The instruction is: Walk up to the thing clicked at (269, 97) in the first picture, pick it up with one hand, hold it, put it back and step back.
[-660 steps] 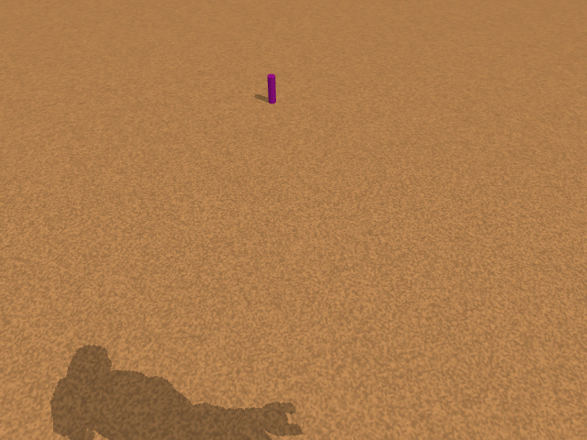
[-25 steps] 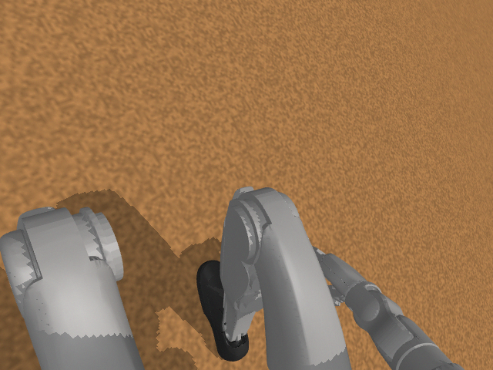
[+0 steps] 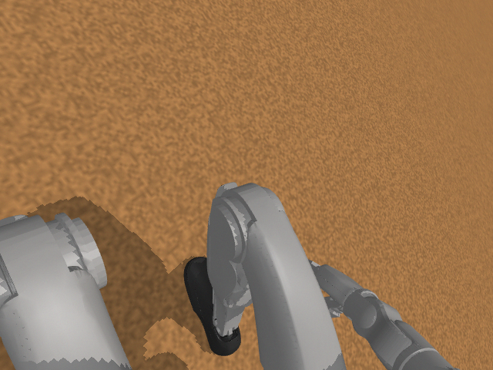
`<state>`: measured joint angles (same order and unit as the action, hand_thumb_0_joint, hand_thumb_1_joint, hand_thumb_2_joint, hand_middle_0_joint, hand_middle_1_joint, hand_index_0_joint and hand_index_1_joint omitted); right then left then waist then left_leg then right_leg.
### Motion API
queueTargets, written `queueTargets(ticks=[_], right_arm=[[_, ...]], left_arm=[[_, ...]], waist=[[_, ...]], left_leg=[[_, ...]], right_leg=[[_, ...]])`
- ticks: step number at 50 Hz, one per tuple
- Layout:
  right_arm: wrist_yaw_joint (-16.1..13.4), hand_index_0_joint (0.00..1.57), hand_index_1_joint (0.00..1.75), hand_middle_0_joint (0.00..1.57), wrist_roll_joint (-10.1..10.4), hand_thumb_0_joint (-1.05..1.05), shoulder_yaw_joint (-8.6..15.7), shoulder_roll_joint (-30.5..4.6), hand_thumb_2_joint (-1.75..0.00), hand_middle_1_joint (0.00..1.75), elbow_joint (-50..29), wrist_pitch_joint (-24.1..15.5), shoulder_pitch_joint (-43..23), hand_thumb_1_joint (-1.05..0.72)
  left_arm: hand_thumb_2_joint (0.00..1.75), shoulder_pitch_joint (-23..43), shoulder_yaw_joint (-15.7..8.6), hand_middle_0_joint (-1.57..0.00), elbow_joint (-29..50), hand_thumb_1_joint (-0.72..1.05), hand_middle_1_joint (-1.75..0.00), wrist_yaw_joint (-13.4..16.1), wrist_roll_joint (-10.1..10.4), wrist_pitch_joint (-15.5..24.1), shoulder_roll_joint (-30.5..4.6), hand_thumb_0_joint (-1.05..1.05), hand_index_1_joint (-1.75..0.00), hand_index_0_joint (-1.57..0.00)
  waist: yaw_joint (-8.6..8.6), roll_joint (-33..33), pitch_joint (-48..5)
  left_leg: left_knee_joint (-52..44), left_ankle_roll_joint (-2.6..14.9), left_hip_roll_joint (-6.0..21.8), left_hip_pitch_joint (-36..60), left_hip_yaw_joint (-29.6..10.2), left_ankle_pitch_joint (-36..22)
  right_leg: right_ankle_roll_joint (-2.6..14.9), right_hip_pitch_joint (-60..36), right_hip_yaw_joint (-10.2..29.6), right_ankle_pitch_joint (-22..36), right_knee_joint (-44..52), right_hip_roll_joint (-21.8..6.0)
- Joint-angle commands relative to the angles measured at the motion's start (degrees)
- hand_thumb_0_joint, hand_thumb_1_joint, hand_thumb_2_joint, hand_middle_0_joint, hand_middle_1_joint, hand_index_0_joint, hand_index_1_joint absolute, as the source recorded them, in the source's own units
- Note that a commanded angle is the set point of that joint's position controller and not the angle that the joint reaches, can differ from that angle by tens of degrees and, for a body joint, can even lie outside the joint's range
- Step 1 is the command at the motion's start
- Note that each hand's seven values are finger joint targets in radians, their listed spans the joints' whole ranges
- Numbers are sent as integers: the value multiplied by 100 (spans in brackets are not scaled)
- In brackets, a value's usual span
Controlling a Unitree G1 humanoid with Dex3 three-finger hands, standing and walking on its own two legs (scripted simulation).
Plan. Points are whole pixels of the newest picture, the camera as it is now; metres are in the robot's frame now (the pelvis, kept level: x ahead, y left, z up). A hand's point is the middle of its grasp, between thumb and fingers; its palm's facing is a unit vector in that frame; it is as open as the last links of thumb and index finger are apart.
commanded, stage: close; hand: left
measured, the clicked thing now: out of the picture +0.44 +0.33 -0.19
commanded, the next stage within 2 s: settle in 0.72 s
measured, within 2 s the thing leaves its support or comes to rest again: leaves its support in 1.08 s
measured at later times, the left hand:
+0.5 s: hand out of the picture +0.42 +0.32 -0.16, palm faces +0.44 -0.90 +0.00, open 8.1 cm
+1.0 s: hand out of the picture +0.43 +0.33 -0.15, palm faces +0.45 -0.89 +0.00, open 6.2 cm
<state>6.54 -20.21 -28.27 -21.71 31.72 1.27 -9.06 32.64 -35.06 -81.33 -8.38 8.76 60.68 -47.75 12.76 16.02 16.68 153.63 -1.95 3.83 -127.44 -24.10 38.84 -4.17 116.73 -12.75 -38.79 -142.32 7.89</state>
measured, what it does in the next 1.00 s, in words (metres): stands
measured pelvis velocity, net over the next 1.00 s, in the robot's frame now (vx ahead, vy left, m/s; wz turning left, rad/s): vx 0.00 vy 0.00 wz -0.02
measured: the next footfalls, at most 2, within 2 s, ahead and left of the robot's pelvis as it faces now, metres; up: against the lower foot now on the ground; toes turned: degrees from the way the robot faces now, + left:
none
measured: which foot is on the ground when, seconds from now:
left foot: down 0.00-1.00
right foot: down 0.00-1.00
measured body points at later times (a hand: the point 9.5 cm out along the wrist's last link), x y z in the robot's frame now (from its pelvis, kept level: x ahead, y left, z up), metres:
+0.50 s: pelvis +0.00 +0.00 +0.00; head +0.22 +0.19 +0.35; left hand +0.39 +0.37 -0.15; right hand +0.19 -0.24 -0.03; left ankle +0.09 +0.14 -0.24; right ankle +0.13 -0.12 -0.24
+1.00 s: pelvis +0.00 +0.00 +0.01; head +0.22 +0.19 +0.34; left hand +0.40 +0.37 -0.15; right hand +0.18 -0.24 -0.02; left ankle +0.09 +0.14 -0.24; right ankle +0.13 -0.12 -0.24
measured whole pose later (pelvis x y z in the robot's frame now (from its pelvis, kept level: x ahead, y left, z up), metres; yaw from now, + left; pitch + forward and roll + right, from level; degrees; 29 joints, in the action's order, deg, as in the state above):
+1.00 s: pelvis +0.00 +0.00 +0.01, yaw -1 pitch +10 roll -17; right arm 6.4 -20.9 -30.4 -21.2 30.1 3.8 -10.2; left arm 37.7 -33.5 -82.1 -2.8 6.7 59.6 -51.5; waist 13.9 17.0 18.1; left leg 153.1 -2.4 4.1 -127.1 -25.8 40.0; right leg -4.8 116.3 -14.1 -38.7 -140.6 8.1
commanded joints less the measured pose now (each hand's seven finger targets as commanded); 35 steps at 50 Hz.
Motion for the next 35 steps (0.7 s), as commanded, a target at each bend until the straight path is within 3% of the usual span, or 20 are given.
queueTargets(ticks=[1,4,10,13,16,17,21,26,31,34,35], right_arm=[[-98,20,30,20,-17,0,659,-1989,-90,30,-171,21,-65,-88],[-100,20,30,20,-37,0,652,-1994,-90,30,-166,29,-61,-87],[-96,20,30,20,-67,0,609,-1979,-89,30,-141,66,-37,-87],[-107,20,30,20,-73,0,594,-1973,-89,30,-129,91,-28,-86],[-96,20,30,20,-91,0,564,-1974,-89,30,-155,137,7,-86],[-91,20,30,20,-87,0,544,-1957,-89,30,-162,148,-36,-86],[-82,20,30,20,-105,0,545,-1950,-89,30,-176,188,-74,-86],[-95,20,30,20,-111,0,548,-1963,-89,30,-184,213,-32,-86],[-103,20,30,20,-96,0,514,-1940,-89,30,-249,220,-81,-87],[-101,20,30,20,-108,0,506,-1945,-89,30,-209,236,-6,-87],[-101,20,30,20,-100,0,518,-1947,-89,30,-244,227,-60,-87]], left_arm=[[25,1106,16,-13,793,-33,-13,113,3,513,-1250,0,-15,-12],[37,1228,-20,-33,832,-9,-30,191,7,548,-1300,0,-31,-33],[52,1315,110,-48,720,20,-44,248,-48,554,-1241,0,-44,-47],[57,1267,143,-52,684,32,-47,272,-81,519,-1213,0,-47,-51],[61,1208,61,-57,621,39,-53,355,-71,483,-1221,0,-53,-56],[63,1269,53,-60,669,43,-54,397,-100,480,-1335,0,-55,-59],[74,1444,118,-71,713,52,-66,477,-156,481,-1324,0,-67,-70],[86,1574,68,-86,769,65,-80,516,-193,476,-1481,0,-80,-84],[105,1635,165,-109,703,66,-105,559,-171,432,-1356,0,-106,-108],[113,1646,116,-117,633,67,-115,576,-179,413,-1419,0,-115,-117],[116,1650,209,-119,644,69,-117,565,-179,404,-1330,0,-118,-118]], waist=[[454,-3187,-2973],[500,-3135,-3012],[598,-3110,-3019],[559,-3156,-3023],[557,-3124,-3113],[510,-3221,-3057],[619,-3185,-3004],[636,-3170,-3065],[685,-3097,-2975],[698,-3089,-3078],[697,-3054,-2994]], left_leg=[[-1855,33,293,2134,751,-234],[-1799,42,301,2182,755,-263],[-1775,48,307,2185,729,-312],[-1788,30,323,2268,704,-483],[-1776,18,331,2376,666,-765],[-1806,15,330,2318,671,-661],[-1787,34,339,2248,670,-512],[-1781,54,353,2248,692,-412],[-1771,75,352,2154,684,-415],[-1747,77,342,2140,693,-402],[-1754,89,337,2102,697,-343]], right_leg=[[451,-1056,-813,882,1118,62],[430,-1099,-809,927,1166,69],[418,-1152,-835,993,1212,89],[431,-1173,-843,1128,1182,91],[424,-1315,-867,1327,1167,104],[439,-1278,-865,1232,1169,102],[422,-1247,-864,1149,1202,107],[423,-1279,-844,1083,1266,119],[422,-1251,-856,1107,1282,123],[413,-1357,-862,1125,1308,130],[410,-1298,-862,1079,1328,131]])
